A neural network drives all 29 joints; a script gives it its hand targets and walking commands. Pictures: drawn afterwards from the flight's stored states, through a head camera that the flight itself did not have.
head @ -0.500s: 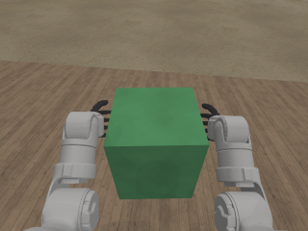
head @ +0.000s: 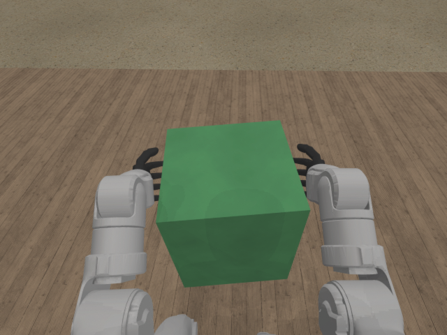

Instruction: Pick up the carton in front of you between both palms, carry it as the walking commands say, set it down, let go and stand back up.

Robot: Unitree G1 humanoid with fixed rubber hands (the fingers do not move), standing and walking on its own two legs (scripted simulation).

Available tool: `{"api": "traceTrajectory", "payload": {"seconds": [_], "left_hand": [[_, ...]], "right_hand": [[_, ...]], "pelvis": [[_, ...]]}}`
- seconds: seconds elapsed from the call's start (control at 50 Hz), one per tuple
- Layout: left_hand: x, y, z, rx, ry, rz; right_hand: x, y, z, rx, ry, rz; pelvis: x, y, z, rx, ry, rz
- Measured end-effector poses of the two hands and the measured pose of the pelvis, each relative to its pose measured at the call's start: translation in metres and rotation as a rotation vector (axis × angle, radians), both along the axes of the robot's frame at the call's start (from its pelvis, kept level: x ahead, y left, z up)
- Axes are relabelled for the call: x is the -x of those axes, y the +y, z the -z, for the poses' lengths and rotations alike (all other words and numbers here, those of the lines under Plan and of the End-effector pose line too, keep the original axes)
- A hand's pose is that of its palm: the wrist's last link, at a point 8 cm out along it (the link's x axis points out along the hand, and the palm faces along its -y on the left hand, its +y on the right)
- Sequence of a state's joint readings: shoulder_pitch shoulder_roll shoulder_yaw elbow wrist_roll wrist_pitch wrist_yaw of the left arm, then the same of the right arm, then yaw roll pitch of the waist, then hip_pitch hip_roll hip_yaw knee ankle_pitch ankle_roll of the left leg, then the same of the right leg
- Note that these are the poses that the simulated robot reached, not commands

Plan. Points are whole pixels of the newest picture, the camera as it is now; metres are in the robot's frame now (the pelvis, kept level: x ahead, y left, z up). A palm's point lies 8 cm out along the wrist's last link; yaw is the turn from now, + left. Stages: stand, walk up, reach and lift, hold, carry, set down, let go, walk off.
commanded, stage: carry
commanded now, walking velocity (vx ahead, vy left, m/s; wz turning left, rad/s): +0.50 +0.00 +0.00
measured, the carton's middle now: (230, 207) +0.35 -0.01 +0.00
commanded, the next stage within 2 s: none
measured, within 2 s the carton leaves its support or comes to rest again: neither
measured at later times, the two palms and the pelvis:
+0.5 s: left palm (151, 85) +0.66 +0.18 +0.06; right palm (274, 86) +0.64 -0.12 +0.06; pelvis +0.29 +0.03 -0.03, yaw -1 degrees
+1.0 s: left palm (179, 46) +0.94 +0.14 +0.00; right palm (271, 42) +0.95 -0.16 +0.00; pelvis +0.59 -0.02 -0.08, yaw +0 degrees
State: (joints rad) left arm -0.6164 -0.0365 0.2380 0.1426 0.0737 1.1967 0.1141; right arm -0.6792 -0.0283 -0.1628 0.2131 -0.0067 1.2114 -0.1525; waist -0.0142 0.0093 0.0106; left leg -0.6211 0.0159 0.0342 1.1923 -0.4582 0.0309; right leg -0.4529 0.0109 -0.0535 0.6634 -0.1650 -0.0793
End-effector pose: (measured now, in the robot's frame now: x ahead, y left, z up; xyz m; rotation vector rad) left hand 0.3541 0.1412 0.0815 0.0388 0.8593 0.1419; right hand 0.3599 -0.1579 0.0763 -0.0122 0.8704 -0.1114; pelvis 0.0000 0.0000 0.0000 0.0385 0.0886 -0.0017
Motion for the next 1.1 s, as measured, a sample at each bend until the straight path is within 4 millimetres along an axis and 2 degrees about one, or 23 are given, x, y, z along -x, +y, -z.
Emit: {"api": "traceTrajectory", "payload": {"seconds": [0.08, 0.18, 0.26, 0.3, 0.34, 0.48, 0.6, 0.72, 0.78, 0.84, 0.88, 0.98, 1.04, 1.1], "left_hand": [[-0.035, 0.009, 0.002, 0.015, -0.032, -0.04], [-0.095, 0.025, -0.01, 0.031, -0.124, -0.076], [-0.155, 0.043, -0.016, 0.039, -0.193, -0.082], [-0.189, 0.051, -0.014, 0.043, -0.222, -0.066], [-0.219, 0.054, -0.006, 0.05, -0.217, -0.047], [-0.295, 0.037, 0.019, 0.035, -0.05, 0.046], [-0.364, 0.019, 0.02, 0.047, -0.067, 0.074], [-0.444, -0.001, 0.01, 0.058, -0.148, 0.065], [-0.489, -0.012, 0.013, 0.043, -0.176, 0.065], [-0.53, -0.018, 0.025, 0.005, -0.191, 0.054], [-0.548, -0.017, 0.04, -0.015, -0.153, 0.042], [-0.575, -0.003, 0.075, -0.009, -0.018, -0.02], [-0.598, 0.003, 0.081, -0.005, -0.003, -0.051], [-0.63, 0.008, 0.08, -0.002, -0.027, -0.071]], "right_hand": [[-0.044, 0.009, 0.001, -0.008, -0.031, -0.017], [-0.109, 0.025, -0.012, -0.023, -0.122, -0.016], [-0.169, 0.043, -0.022, -0.015, -0.191, -0.023], [-0.2, 0.051, -0.022, 0.006, -0.221, -0.024], [-0.225, 0.054, -0.017, 0.038, -0.219, -0.024], [-0.273, 0.037, 0.014, 0.051, -0.051, 0.042], [-0.33, 0.019, 0.014, 0.046, -0.067, 0.09], [-0.411, 0.0, 0.004, 0.032, -0.149, 0.106], [-0.458, -0.011, 0.01, 0.03, -0.177, 0.097], [-0.508, -0.018, 0.027, 0.018, -0.191, 0.065], [-0.534, -0.017, 0.042, 0.012, -0.153, 0.04], [-0.581, -0.004, 0.072, 0.026, -0.02, -0.035], [-0.613, 0.003, 0.08, 0.019, -0.004, -0.057], [-0.647, 0.008, 0.081, 0.006, -0.029, -0.057]], "pelvis": [[-0.037, -0.003, -0.002, 0.009, 0.007, 0.003], [-0.095, 0.001, 0.002, 0.027, 0.012, 0.01], [-0.155, 0.01, 0.019, 0.051, 0.005, 0.016], [-0.189, 0.016, 0.037, 0.066, -0.007, 0.025], [-0.211, 0.019, 0.045, 0.043, -0.011, 0.015], [-0.281, 0.033, 0.035, 0.068, -0.003, 0.01], [-0.342, 0.033, 0.031, 0.064, 0.008, 0.011], [-0.42, 0.021, 0.043, 0.039, 0.011, 0.005], [-0.469, 0.011, 0.062, 0.019, 0.0, -0.001], [-0.515, 0.002, 0.088, 0.024, -0.015, -0.003], [-0.534, -0.003, 0.092, 0.032, -0.019, 0.001], [-0.581, -0.017, 0.085, 0.012, -0.017, -0.002], [-0.609, -0.021, 0.081, 0.008, -0.011, -0.005], [-0.639, -0.022, 0.079, 0.007, -0.005, -0.004]]}}
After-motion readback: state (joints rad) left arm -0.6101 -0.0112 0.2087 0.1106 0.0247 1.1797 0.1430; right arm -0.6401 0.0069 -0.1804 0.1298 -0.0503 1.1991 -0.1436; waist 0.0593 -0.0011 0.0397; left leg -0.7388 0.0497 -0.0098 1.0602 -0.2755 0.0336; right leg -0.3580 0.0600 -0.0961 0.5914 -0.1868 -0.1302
